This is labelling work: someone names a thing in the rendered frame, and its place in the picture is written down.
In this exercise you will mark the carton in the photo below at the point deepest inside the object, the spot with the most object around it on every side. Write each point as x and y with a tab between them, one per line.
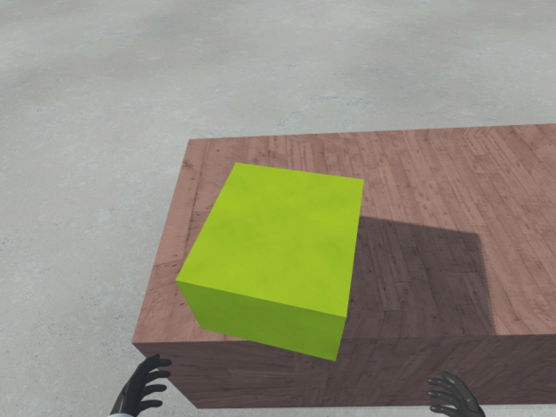
273	262

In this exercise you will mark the right robot hand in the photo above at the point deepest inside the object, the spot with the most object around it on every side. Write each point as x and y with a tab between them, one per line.
465	403

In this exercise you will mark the left robot hand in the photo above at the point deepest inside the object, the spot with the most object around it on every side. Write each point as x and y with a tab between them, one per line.
129	400

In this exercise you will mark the pedestal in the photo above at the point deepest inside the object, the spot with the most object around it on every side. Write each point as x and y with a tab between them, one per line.
454	270

